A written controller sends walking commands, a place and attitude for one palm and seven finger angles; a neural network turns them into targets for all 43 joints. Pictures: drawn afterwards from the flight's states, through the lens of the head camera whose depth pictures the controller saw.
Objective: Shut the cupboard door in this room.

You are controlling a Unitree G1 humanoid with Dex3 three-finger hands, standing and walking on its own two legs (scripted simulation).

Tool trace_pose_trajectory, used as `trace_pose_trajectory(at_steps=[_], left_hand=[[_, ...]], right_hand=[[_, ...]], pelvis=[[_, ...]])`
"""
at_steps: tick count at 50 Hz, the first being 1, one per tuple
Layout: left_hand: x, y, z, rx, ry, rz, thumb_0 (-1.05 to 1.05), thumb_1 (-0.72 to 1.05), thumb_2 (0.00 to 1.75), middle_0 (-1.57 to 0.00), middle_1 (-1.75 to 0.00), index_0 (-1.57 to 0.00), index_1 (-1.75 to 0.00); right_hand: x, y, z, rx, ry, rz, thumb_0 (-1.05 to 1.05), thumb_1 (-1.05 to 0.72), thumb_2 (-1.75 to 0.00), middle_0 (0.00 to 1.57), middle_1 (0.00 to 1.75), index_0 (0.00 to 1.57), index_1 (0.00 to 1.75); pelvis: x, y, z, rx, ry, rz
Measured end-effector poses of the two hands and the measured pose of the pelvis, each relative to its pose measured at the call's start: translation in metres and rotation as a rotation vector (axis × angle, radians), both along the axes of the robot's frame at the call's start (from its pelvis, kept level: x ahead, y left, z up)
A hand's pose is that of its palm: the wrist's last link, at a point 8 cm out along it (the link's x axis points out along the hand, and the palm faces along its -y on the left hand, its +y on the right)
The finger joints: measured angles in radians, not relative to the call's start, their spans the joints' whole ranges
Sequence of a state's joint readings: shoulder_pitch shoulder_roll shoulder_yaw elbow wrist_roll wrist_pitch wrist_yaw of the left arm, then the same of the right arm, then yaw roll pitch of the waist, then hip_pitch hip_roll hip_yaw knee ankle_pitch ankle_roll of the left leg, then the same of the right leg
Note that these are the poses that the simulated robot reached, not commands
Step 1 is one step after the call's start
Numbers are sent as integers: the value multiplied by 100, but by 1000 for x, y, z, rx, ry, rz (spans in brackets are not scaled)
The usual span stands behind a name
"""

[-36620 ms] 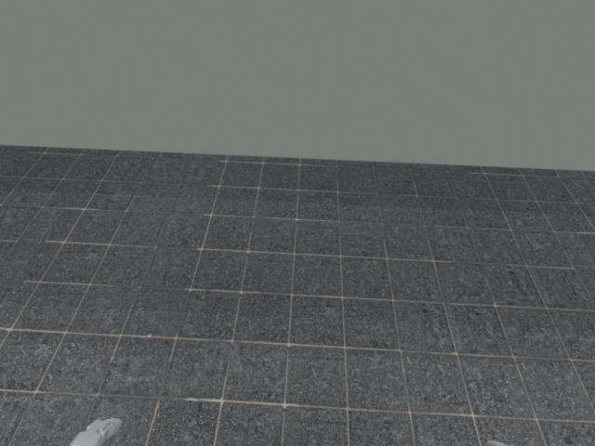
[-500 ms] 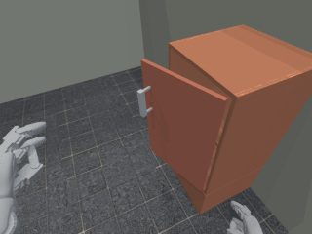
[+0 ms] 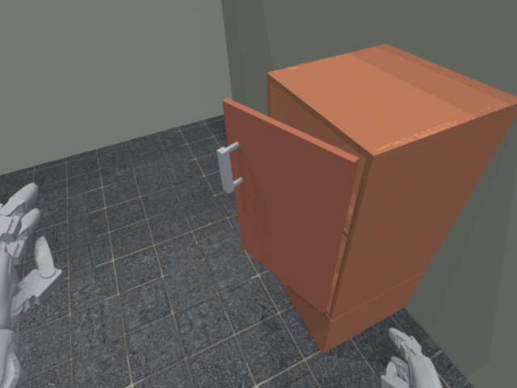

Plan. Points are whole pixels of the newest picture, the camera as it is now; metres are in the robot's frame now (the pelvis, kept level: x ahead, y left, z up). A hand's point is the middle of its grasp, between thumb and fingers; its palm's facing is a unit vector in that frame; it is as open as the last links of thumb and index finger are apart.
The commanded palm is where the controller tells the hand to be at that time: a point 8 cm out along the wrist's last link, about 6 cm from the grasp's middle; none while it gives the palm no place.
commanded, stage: step back with the hand held close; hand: left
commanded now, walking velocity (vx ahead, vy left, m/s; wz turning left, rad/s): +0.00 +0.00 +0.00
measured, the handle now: (231, 167) +0.66 +0.16 -0.04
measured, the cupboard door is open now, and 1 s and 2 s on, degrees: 20 20 20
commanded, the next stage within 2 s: stop stepping back and stand still in 1.40 s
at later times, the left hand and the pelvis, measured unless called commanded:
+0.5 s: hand (32, 284) +0.18 +0.29 +0.16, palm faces +0.37 -0.77 -0.52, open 7.4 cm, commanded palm +0.12 +0.32 +0.17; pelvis -0.03 +0.03 -0.01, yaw -1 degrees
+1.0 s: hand out of the picture +0.11 +0.28 +0.16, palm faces +0.44 -0.78 -0.44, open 7.4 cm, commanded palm +0.03 +0.33 +0.17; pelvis -0.10 +0.02 -0.02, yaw +2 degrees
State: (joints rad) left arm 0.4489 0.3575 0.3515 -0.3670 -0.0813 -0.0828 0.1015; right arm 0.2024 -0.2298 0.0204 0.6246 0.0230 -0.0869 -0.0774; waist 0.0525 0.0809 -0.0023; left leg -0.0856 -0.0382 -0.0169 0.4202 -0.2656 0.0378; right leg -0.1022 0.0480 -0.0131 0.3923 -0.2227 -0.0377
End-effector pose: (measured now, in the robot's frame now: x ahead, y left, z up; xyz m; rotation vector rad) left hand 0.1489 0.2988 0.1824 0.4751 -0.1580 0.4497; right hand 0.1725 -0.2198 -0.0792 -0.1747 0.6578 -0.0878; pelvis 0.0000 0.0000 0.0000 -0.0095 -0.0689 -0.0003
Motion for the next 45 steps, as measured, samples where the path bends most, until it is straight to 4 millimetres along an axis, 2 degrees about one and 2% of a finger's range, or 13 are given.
trace_pose_trajectory(at_steps=[6,14,20,25,31,37,45], left_hand=[[2,5,-1,33,22,10,1,89,90,-21,-30,-21,-31],[7,11,-17,45,96,-33,1,89,90,-21,-30,-21,-31],[4,19,-4,102,69,-74,1,89,90,-21,-30,-21,-31],[-9,26,1,126,34,-88,1,89,90,-21,-30,-21,-31],[-34,33,-9,114,23,-70,1,89,90,-21,-30,-21,-31],[-56,34,-17,105,-17,-33,1,89,90,-21,-30,-21,-31],[-73,21,-7,134,-130,-48,1,88,90,-21,-30,-21,-31]], right_hand=[[-4,-4,-6,13,33,-16,2,-91,-90,20,30,20,30],[-21,-16,-14,-33,135,-88,2,-91,-90,20,30,20,30],[-30,-12,-8,-57,141,-121,2,-91,-90,20,30,20,30],[-38,-3,1,-54,98,-127,2,-91,-90,20,30,20,30],[-55,5,5,-63,60,-110,1,-91,-90,20,30,20,30],[-78,5,-3,-86,71,-83,1,-91,-90,20,30,20,30],[-109,-5,-14,-98,111,-69,2,-91,-90,21,30,20,30]], pelvis=[[-1,1,0,-12,42,2],[-4,13,-2,-8,93,-1],[-14,21,-3,1,96,-11],[-29,27,-5,3,93,-20],[-49,31,-9,1,85,-22],[-68,28,-16,-1,71,-10],[-85,20,-23,-8,67,10]])
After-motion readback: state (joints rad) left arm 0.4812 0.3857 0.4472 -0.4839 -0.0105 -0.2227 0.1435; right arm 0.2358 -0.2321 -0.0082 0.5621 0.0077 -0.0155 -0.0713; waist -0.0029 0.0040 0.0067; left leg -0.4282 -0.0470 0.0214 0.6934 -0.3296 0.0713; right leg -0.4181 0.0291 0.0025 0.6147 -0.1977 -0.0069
